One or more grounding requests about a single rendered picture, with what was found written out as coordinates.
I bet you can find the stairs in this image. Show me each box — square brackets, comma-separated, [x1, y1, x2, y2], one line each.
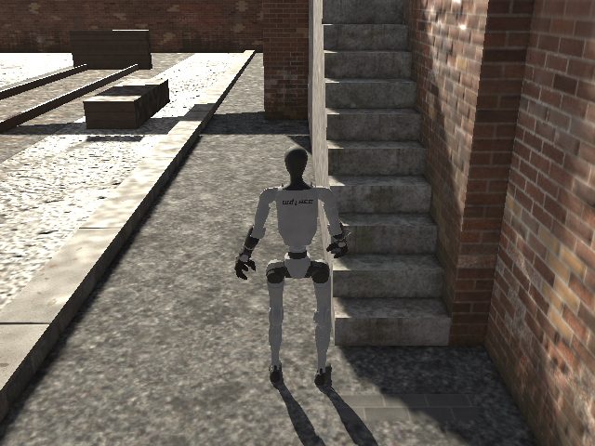
[308, 0, 452, 346]

